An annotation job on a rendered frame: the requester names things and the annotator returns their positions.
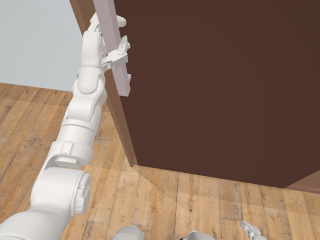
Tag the robot left forearm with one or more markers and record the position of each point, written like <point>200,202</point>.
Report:
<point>74,143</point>

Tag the handle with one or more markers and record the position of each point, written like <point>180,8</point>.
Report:
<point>107,18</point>

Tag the robot right hand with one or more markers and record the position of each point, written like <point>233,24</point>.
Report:
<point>252,231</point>

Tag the left robot upper arm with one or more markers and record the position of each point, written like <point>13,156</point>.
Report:
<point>59,195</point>

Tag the wardrobe door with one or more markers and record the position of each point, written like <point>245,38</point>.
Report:
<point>312,180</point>
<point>228,89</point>

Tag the left robot thigh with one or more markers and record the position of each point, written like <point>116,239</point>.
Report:
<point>128,233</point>

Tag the robot left hand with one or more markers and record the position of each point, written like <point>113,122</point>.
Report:
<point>93,48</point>

